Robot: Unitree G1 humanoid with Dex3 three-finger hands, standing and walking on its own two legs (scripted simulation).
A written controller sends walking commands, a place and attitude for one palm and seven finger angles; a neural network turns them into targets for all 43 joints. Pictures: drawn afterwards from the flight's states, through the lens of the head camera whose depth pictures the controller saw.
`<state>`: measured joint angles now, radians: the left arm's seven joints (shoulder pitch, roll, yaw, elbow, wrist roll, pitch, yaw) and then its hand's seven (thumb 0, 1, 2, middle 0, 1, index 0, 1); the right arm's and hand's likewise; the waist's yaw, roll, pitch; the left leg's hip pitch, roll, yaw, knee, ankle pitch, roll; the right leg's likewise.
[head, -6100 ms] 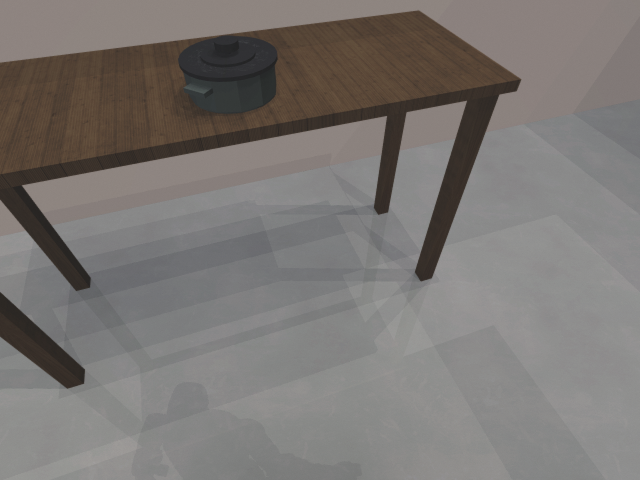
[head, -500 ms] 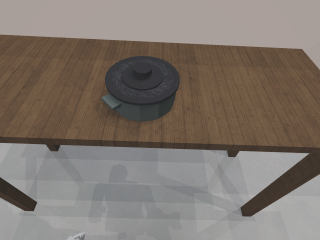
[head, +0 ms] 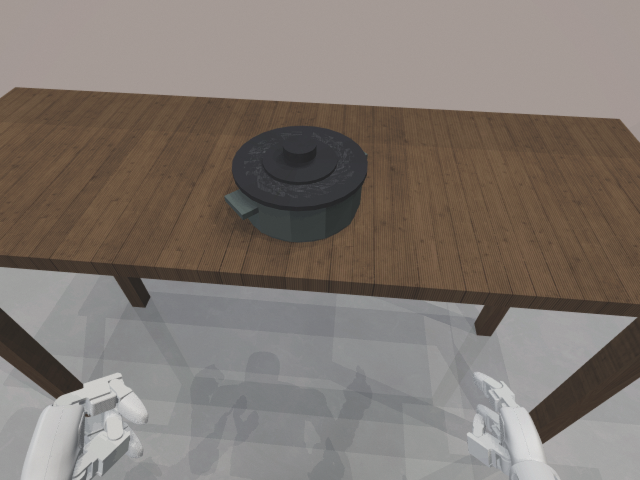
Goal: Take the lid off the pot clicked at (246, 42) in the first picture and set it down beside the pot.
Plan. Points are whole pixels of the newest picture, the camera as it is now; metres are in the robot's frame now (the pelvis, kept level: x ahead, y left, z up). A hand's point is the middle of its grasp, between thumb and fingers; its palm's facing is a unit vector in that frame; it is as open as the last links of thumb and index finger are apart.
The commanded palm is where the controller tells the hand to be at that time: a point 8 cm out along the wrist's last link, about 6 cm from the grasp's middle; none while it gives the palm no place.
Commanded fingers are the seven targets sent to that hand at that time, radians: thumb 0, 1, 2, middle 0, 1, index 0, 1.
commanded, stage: lift the closed hand beside the body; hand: left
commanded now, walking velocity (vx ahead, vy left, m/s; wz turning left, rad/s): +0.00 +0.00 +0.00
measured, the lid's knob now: (299, 148) +0.52 +0.10 +0.15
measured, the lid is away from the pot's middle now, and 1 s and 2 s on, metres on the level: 0.00 0.00 0.00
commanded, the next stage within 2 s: raise the hand higher, near the body in 0.02 s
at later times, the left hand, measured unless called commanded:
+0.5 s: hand (96, 383) +0.16 +0.24 +0.12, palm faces +0.28 -0.86 -0.42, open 3.1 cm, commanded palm +0.11 +0.27 +0.16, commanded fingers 0.00 0.90 0.90 -1.30 -1.50 -1.30 -1.50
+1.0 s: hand (50, 338) +0.17 +0.25 +0.19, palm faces +0.36 -0.84 -0.40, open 3.1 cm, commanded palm +0.12 +0.29 +0.22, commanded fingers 0.00 0.87 0.92 -1.29 -1.46 -1.29 -1.46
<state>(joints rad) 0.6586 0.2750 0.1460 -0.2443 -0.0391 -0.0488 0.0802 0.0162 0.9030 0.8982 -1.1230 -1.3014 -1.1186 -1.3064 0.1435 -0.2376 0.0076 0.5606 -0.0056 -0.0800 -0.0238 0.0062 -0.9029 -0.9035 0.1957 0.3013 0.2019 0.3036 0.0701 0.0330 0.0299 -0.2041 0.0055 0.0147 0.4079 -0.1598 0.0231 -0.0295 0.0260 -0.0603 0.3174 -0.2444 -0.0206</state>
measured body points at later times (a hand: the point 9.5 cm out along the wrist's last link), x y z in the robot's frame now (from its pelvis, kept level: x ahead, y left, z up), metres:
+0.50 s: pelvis +0.00 +0.01 +0.00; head -0.01 +0.00 +0.45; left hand +0.14 +0.28 +0.15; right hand +0.20 -0.21 -0.07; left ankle +0.04 +0.10 -0.74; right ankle -0.04 -0.10 -0.74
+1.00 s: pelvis -0.01 +0.02 +0.00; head -0.03 +0.02 +0.45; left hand +0.14 +0.29 +0.21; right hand +0.18 -0.19 -0.07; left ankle +0.04 +0.10 -0.74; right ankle -0.04 -0.10 -0.74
